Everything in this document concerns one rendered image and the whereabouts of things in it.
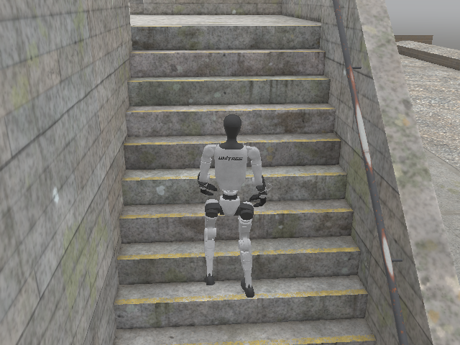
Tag stairs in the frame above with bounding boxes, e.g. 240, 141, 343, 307
113, 26, 376, 345

